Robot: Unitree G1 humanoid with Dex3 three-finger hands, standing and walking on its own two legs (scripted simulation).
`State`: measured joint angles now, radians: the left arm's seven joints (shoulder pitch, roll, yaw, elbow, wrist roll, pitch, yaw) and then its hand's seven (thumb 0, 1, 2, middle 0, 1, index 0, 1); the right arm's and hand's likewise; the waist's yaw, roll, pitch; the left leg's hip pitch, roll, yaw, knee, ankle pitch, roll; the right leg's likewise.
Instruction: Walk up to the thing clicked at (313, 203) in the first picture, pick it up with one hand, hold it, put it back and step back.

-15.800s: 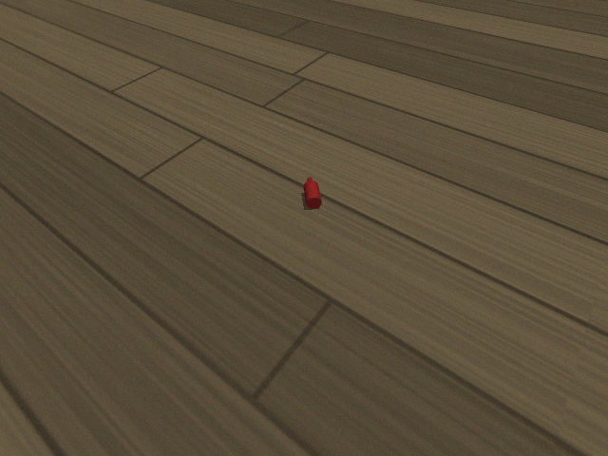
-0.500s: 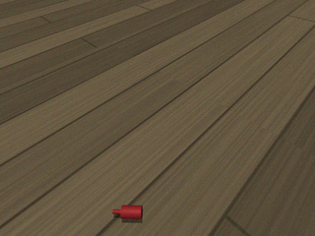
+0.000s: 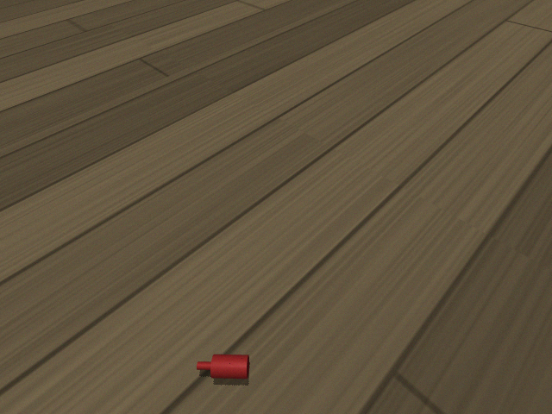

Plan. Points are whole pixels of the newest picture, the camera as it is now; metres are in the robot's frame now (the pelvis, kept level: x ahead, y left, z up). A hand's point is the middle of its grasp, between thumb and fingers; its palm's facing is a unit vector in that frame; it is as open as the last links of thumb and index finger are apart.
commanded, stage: rise first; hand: left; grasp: from above
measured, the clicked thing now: (222, 366) +0.40 +0.23 -0.75
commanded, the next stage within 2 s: none
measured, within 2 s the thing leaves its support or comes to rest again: neither
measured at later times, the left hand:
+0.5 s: hand out of the picture +0.13 +0.25 -0.22, palm faces -0.11 -0.91 -0.41, open 13.7 cm
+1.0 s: hand out of the picture +0.13 +0.27 -0.29, palm faces -0.28 -0.80 -0.52, open 14.3 cm
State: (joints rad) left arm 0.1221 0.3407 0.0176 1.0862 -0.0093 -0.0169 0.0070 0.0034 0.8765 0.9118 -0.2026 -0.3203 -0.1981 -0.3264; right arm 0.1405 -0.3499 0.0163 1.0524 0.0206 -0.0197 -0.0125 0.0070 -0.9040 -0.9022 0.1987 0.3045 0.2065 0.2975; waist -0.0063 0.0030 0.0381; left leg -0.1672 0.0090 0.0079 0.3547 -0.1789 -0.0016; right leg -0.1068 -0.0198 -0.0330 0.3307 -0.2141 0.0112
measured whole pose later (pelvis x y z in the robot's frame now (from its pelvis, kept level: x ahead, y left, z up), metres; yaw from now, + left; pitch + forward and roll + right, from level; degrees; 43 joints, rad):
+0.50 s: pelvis -0.02 +0.00 -0.07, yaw -1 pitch +14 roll -1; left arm 0.10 0.31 0.15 0.75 0.19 0.12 0.01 0.00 -0.45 1.03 -0.08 -1.04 -0.07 -1.06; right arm 0.24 -0.25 -0.03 0.62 0.01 -0.10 -0.02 0.01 -0.89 -0.90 0.20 0.30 0.21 0.30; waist -0.03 0.00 -0.08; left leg -0.80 0.03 0.01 1.00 -0.45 0.00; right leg -0.74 -0.01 -0.02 0.97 -0.48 0.01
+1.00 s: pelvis -0.03 +0.00 -0.15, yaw -1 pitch +24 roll -2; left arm 0.20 0.36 0.12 0.48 0.34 0.13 0.00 -0.01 -0.59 1.02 -0.09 -1.06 -0.07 -1.08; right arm 0.15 -0.25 -0.02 0.53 0.00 -0.18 0.00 0.01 -0.91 -0.91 0.20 0.30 0.21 0.30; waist -0.02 0.01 -0.16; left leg -1.23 0.03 -0.03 1.40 -0.59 0.00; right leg -1.16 -0.01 -0.04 1.38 -0.64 0.00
